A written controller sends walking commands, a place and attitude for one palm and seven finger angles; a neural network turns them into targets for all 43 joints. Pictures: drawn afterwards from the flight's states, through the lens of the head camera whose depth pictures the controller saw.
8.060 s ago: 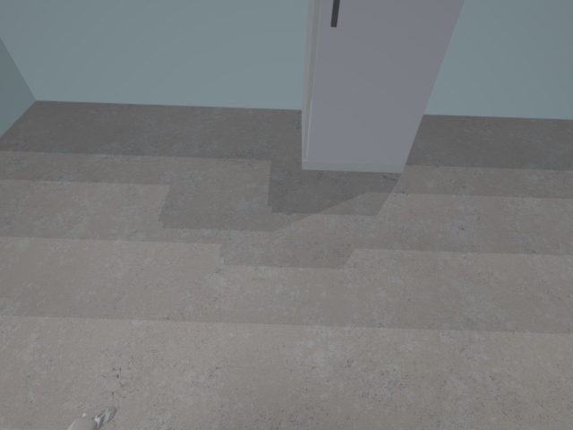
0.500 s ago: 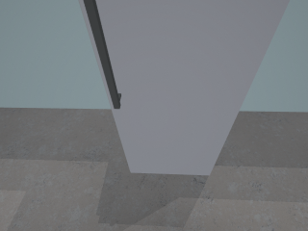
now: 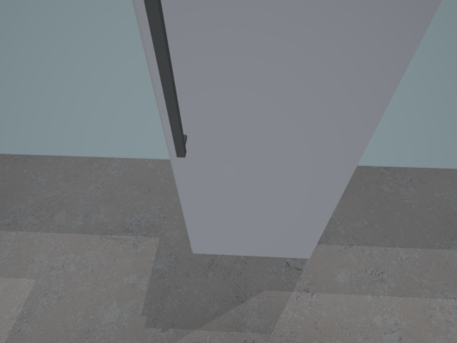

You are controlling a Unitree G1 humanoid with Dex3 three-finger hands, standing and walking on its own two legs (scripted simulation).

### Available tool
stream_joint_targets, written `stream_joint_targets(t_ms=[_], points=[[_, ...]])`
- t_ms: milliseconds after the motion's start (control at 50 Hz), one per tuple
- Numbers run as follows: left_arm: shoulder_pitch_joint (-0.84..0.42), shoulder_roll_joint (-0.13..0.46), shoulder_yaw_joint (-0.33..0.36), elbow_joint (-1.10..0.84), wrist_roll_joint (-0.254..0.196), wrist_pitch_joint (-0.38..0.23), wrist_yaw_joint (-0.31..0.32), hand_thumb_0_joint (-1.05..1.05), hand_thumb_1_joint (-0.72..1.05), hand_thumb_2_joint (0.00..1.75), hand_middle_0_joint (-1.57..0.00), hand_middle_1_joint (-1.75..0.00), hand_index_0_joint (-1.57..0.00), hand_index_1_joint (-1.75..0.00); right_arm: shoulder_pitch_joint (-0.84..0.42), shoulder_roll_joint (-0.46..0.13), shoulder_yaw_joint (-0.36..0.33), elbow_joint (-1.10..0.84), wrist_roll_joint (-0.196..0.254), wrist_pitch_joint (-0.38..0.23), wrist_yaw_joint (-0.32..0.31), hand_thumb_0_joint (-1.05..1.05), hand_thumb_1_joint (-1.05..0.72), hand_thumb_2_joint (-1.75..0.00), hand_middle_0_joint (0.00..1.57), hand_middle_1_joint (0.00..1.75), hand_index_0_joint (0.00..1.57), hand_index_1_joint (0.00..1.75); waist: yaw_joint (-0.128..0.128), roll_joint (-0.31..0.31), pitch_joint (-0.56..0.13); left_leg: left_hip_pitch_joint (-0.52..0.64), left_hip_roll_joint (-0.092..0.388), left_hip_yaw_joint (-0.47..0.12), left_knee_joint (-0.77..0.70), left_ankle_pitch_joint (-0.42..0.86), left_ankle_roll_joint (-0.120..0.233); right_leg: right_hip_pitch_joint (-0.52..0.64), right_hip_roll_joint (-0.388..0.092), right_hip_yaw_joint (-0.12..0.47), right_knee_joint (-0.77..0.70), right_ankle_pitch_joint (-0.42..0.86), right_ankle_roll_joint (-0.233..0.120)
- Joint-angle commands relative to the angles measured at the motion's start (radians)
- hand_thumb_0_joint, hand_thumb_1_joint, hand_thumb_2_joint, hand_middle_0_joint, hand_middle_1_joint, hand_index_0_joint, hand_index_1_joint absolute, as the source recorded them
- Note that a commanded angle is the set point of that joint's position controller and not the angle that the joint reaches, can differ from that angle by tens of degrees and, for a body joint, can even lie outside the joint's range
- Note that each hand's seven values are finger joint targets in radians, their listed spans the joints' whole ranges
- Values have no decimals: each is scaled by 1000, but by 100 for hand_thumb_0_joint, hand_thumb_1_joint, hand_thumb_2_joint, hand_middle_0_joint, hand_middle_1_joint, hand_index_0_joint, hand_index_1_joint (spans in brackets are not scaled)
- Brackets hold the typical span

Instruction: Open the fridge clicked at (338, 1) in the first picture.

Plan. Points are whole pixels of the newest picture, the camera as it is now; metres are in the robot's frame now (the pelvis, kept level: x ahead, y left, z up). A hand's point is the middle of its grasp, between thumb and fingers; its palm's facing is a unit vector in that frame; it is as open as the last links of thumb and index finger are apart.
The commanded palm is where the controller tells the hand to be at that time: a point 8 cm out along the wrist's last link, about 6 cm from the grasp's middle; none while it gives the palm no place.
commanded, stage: look again from close up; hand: left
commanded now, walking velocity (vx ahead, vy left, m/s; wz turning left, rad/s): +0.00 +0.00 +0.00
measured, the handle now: (166, 55) +0.54 +0.15 +0.24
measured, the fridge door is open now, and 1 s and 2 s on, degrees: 0 0 0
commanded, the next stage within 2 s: shuffle to correct the standing spot in 0.70 s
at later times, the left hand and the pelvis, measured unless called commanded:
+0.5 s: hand out of the picture +0.03 +0.19 -0.17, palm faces +0.05 -0.97 -0.23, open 7.4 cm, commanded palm none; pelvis +0.01 +0.00 +0.00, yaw +0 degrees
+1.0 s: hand out of the picture +0.03 +0.18 -0.18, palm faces +0.07 -0.98 -0.19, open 7.4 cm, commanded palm none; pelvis +0.02 +0.00 -0.01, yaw +1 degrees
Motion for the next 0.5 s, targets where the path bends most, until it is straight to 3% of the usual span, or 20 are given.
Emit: stream_joint_targets(t_ms=[0, 240, 340, 480], points=[[49, 121, 19, -38, 3, -15, 2, 0, 90, 90, -20, -30, -20, -30, 59, -102, -22, -27, -4, -13, -10, 0, -90, -90, 20, 30, 20, 30, 5, 10, 43, -96, 58, -51, -101, 89, 52, 35, -61, 80, -105, 14, -42], [36, 140, 23, -39, 5, -21, 3, 0, 90, 90, -20, -30, -20, -30, 30, -123, -28, -31, -3, -16, -12, 0, -90, -90, 20, 30, 20, 30, 2, 4, -3, -52, 64, -48, -80, 195, 52, 69, -69, 72, -77, 167, -42], [24, 146, 21, -37, 5, -19, 2, 0, 90, 90, -20, -30, -20, -30, 13, -129, -28, -30, -3, -13, -12, 0, -90, -90, 20, 30, 20, 30, 2, -3, 17, -59, 63, -49, -88, 175, 51, 62, -70, 73, -88, 144, -41], [16, 159, 23, -38, 4, -20, 0, 0, 90, 90, -20, -30, -20, -30, -4, -138, -27, -32, -4, -13, -10, 0, -90, -90, 20, 30, 20, 30, 5, -10, -4, -47, 62, -47, -87, 177, 48, 74, -74, 78, -98, 148, -42]])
